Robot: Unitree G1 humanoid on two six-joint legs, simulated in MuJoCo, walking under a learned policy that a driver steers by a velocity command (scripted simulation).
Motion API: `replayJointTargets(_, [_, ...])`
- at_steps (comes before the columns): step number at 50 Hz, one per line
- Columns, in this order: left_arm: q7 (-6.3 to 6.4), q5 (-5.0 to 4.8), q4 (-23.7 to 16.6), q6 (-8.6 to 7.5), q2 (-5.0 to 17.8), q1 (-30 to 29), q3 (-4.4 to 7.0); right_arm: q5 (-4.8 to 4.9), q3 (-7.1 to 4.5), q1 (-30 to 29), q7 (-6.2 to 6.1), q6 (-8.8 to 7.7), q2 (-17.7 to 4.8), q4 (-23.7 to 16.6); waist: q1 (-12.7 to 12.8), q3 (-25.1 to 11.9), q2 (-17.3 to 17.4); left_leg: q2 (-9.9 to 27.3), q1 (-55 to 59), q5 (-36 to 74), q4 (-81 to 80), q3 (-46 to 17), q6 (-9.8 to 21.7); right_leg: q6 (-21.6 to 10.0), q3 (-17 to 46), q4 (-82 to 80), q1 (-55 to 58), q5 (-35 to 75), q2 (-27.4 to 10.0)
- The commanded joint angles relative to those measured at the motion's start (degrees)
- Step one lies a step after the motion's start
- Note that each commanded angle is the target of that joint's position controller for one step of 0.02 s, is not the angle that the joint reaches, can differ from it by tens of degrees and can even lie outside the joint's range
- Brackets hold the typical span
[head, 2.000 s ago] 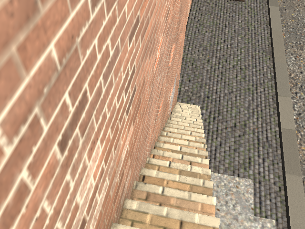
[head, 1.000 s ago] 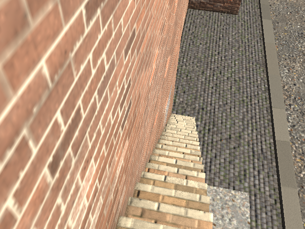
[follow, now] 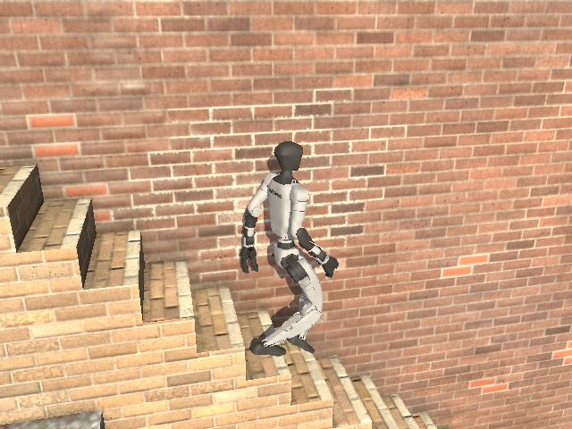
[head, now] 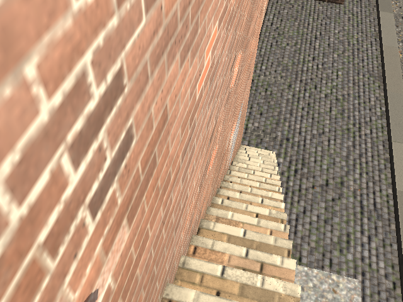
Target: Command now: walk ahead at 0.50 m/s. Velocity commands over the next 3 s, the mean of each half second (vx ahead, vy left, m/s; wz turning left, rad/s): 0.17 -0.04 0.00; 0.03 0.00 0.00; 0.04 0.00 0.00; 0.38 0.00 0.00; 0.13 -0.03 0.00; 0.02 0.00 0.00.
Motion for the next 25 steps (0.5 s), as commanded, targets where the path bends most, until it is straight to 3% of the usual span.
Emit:
replayJointTargets(1, [-4.00, -0.36, -0.4, 0.25, 15.1, -2.5, 4.88, -3.26, -6.06, 43.4, -2.02, 0.78, -14.2, 12.9, -17.9, 1.0, 11.3, 0.9, 35.2, -0.9, -33.0, -4.3, 9.1, -0.2, 11.7, 38.5, -8.8, 16.7, 1.9])
replayJointTargets(2, [-6.86, 0.10, -1.2, 0.54, 3.1, 10.0, 2.35, -2.42, -7.35, 35.8, -2.26, 0.39, -20.1, 9.4, -6.7, -11.7, 6.4, 11.4, 58.6, 45.2, -0.2, -16.3, 19.8, 1.2, 13.6, 45.7, -33.1, 14.0, 1.2])
replayJointTargets(3, [-6.27, -1.77, -6.6, 0.35, 5.0, 3.7, 1.86, 0.46, -6.55, 29.9, -0.84, -0.69, -17.1, 7.7, -7.4, -15.5, 0.3, 18.3, 62.0, 54.3, -1.0, -25.5, 26.8, 3.6, 14.4, 45.6, -44.9, 12.2, 2.3])
replayJointTargets(4, [-4.69, -3.11, -11.1, 0.69, 9.0, -8.9, 1.93, 1.54, -5.53, 21.9, -0.63, -1.12, -12.9, 7.1, -9.4, -15.8, -6.8, 22.0, 59.6, 48.1, -4.2, -27.6, 26.0, 6.2, 13.7, 42.0, -51.7, 12.2, -1.5])
replayJointTargets(5, [-2.75, -3.35, -14.3, 0.99, 8.6, -12.1, 1.68, 3.13, -4.40, 17.5, -0.36, -2.72, -8.4, 5.7, -6.2, -12.4, -10.8, 21.6, 48.9, 37.9, -4.7, -27.0, 23.8, 8.8, 15.0, 27.0, -53.5, 21.7, -6.7])
replayJointTargets(6, [-0.14, 5.67, -8.3, 7.65, 6.3, -13.9, 4.15, 17.04, -4.35, 25.7, -11.13, -2.48, -3.0, 13.8, -3.2, 1.4, -11.5, 25.5, 29.0, 30.1, -7.8, -25.8, 15.7, 4.7, 20.1, 2.7, -34.0, 21.8, -9.8])
replayJointTargets(7, [2.51, 4.57, -9.9, 12.71, 6.4, -18.6, 4.64, 15.37, -4.63, 31.0, -15.07, -2.58, -8.1, 13.5, -5.6, 11.7, -11.4, 24.3, 21.7, 47.2, -7.2, -27.8, 11.9, 4.3, 16.5, 2.7, -37.7, 24.5, -3.9])
replayJointTargets(8, [2.47, 3.03, -10.2, 14.90, 4.4, -18.9, 3.97, 14.14, -5.27, 31.7, -16.48, -2.59, -10.3, 15.9, -5.5, 10.3, -8.4, 21.7, 19.7, 40.7, -7.8, -25.4, 8.8, 4.1, 16.3, -7.4, -33.5, 31.6, -4.7])
replayJointTargets(9, [2.82, 1.63, -8.4, 16.30, 3.4, -16.8, 4.42, 13.11, -4.99, 29.9, -17.01, -2.46, -10.9, 15.8, -4.0, 9.4, -0.6, 18.1, 15.6, 43.4, -5.3, -20.9, 5.9, 3.6, 13.2, -8.9, -27.7, 36.1, -3.3])
replayJointTargets(10, [2.40, 1.60, -8.1, 17.30, 2.6, -15.3, 4.72, 12.83, -5.48, 25.3, -16.91, -2.69, -11.7, 14.9, -2.8, 5.6, 6.5, 15.9, 12.2, 40.8, -2.6, -17.3, 4.6, 3.5, 10.1, -7.1, -22.2, 42.0, -3.4])
replayJointTargets(11, [1.10, 0.68, -10.2, 16.16, 5.4, -19.4, 5.20, 12.87, -5.78, 24.8, -17.53, -2.93, -10.2, 15.8, -2.6, 2.3, 6.1, 11.2, 13.0, 14.9, 1.4, -14.5, 3.0, 3.1, 12.9, -14.7, -24.3, 60.7, -4.6])
replayJointTargets(12, [-0.09, -0.02, -12.4, 15.38, 5.1, -23.8, 4.88, 13.31, -4.92, 19.9, -18.46, -2.44, -7.5, 14.6, -0.6, 3.6, 1.0, 6.3, 1.4, -3.5, 1.0, -8.5, 1.7, 3.9, 9.4, -26.9, -13.9, 72.3, -5.1])
replayJointTargets(13, [-0.74, 0.69, -12.7, 14.74, 3.8, -24.9, 3.79, 14.65, -3.69, 15.1, -18.76, -2.76, -6.3, 14.7, 0.5, 2.6, 4.0, 1.9, -7.0, -23.0, 1.7, -4.1, 2.0, 4.9, 6.0, -33.0, -1.0, 83.5, -4.7])
replayJointTargets(14, [-1.59, 0.60, -12.2, 14.05, 1.9, -23.6, 3.09, 15.53, -3.86, 13.3, -18.72, -3.43, -7.0, 14.2, 0.8, 2.2, 2.2, 0.4, -10.2, -31.2, 2.3, -1.9, 1.8, 4.4, 4.2, -38.1, 7.0, 90.2, -3.7])
replayJointTargets(15, [-1.88, 0.10, -12.2, 13.75, 1.2, -24.1, 2.64, 15.92, -4.01, 14.1, -18.92, -3.87, -7.9, 15.0, -0.5, 3.1, 2.9, 0.4, -8.4, -31.7, 2.8, -1.0, 1.4, 4.0, 4.8, -43.8, 8.8, 91.0, -3.7])
replayJointTargets(16, [-1.76, 0.34, -12.6, 13.46, 1.0, -25.6, 2.59, 15.40, -4.23, 16.2, -18.91, -4.09, -8.8, 15.9, -2.6, 2.5, 4.2, 1.5, -4.6, -30.0, 5.1, -1.5, 1.9, 3.3, 5.0, -46.4, 8.5, 91.0, -3.6])
replayJointTargets(17, [-1.65, 1.10, -13.3, 12.42, 1.0, -26.3, 2.58, 14.16, -4.54, 18.1, -18.73, -3.63, -9.3, 16.6, -4.4, 2.9, 6.7, 2.7, 1.4, -25.7, 9.3, -2.1, 2.8, 2.8, 6.3, -52.4, 4.7, 88.0, -5.0])
replayJointTargets(18, [-1.72, 0.77, -13.8, 11.34, 2.1, -27.4, 2.96, 12.94, -4.77, 19.8, -18.29, -3.22, -9.3, 16.2, -7.8, 1.9, 8.3, 3.9, 5.4, -20.6, 13.1, -3.5, 3.8, 1.8, 4.8, -55.7, 3.5, 84.1, -5.5])
replayJointTargets(19, [-1.61, 0.16, -13.8, 10.55, 2.9, -27.2, 3.50, 11.19, -4.61, 20.9, -17.71, -2.44, -8.7, 16.4, -9.9, 2.0, 9.0, 3.9, 6.7, -16.8, 16.9, -4.6, 5.2, 1.4, 2.9, -59.2, 4.4, 79.1, -5.6])
replayJointTargets(20, [-1.97, -0.52, -11.5, 9.16, 2.8, -22.8, 4.18, 9.50, -4.77, 21.4, -15.81, -1.68, -8.1, 18.1, -8.9, 2.3, 6.0, 2.2, 5.2, -20.6, 25.1, -3.0, 7.3, 1.4, 1.0, -66.2, 9.6, 76.0, -5.9])
replayJointTargets(21, [-3.16, -3.01, -10.1, 9.51, 10.0, -15.3, 5.68, -3.10, -5.77, 19.0, -9.16, -0.64, -13.3, 17.4, -4.4, 8.0, -2.8, 9.9, 5.7, -29.0, 24.6, -14.8, 5.2, -0.1, 6.5, -78.6, 9.4, 76.2, -13.4])
replayJointTargets(22, [-2.75, -3.29, -5.7, 8.59, 13.3, -5.5, 8.16, -2.75, -5.88, 19.2, -6.07, 0.06, -14.5, 17.8, -1.1, 2.7, -3.9, 7.2, -0.9, -28.6, 35.0, -13.7, 4.6, -0.4, 1.3, -80.5, 28.0, 78.4, -11.9])
replayJointTargets(23, [-2.78, -3.96, -3.1, 6.73, 21.5, 6.8, 11.28, -2.40, -5.66, 26.8, -2.68, -0.25, -11.6, 19.5, 0.2, -11.8, -15.5, -0.8, -8.9, -36.1, 56.4, -4.0, -1.5, -9.9, -1.7, -63.8, 51.5, 103.4, -15.8])
replayJointTargets(24, [-4.82, -2.04, -3.8, 5.20, 20.2, 5.3, 10.87, 2.40, -5.00, 31.3, -0.33, 0.04, -8.0, 18.3, -0.7, -21.6, -20.9, -6.5, -28.6, -81.6, 83.2, 2.2, -6.1, -21.5, 6.5, -45.9, 65.2, 137.1, -27.9])
replayJointTargets(25, [-4.51, 2.07, -7.9, 3.57, 18.0, 2.9, 10.20, 5.38, -5.60, 17.0, -2.84, 0.47, -12.1, 10.1, 4.8, -18.0, -10.8, -7.9, -44.3, -82.4, 91.9, -1.9, -8.4, -21.0, 12.2, -44.8, 63.0, 138.8, -31.3])
Next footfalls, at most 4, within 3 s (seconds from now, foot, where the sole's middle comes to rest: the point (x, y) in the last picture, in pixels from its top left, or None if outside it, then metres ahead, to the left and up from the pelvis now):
0.02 left None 0.09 0.07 -0.82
0.44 right None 0.28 -0.14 -1.02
0.82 left None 0.33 0.04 -1.02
2.02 left None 0.57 0.07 -1.23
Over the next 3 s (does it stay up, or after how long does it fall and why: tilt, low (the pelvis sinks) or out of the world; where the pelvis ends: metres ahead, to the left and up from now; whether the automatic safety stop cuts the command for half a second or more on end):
stays up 0.53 -0.14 -0.46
